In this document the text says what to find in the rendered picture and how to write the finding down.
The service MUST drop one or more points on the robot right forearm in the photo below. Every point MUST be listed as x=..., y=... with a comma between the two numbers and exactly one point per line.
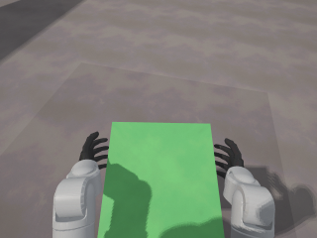
x=252, y=205

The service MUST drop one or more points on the robot right hand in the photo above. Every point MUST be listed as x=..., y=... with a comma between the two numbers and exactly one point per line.
x=234, y=159

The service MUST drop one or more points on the carton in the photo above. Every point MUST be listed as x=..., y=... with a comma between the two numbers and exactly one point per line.
x=161, y=182

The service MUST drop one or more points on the robot left forearm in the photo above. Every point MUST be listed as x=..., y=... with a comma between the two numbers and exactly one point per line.
x=74, y=201

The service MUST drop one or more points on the robot left hand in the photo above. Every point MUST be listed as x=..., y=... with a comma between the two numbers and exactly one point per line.
x=88, y=152

